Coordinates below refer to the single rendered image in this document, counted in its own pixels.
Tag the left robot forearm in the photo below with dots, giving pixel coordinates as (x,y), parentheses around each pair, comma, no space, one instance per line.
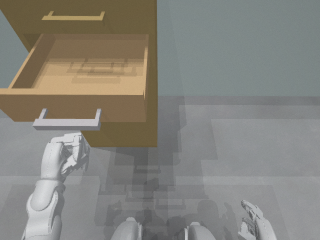
(44,208)

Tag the handle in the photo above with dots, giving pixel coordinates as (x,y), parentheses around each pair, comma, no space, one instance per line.
(73,21)
(42,124)

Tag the robot left hand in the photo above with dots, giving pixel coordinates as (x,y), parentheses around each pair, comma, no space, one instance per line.
(70,148)

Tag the left robot shin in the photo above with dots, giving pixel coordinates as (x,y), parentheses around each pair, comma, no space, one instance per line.
(130,219)

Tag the robot shin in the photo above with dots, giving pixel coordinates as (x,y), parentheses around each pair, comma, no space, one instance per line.
(194,223)
(130,219)

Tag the drawer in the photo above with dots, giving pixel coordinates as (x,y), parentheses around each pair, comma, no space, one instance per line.
(73,75)

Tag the cabinet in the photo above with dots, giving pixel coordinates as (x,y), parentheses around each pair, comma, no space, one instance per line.
(121,17)

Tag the robot right hand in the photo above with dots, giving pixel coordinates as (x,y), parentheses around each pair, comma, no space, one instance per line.
(260,230)

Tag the right robot shin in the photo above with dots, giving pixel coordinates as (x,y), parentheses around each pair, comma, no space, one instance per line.
(194,223)

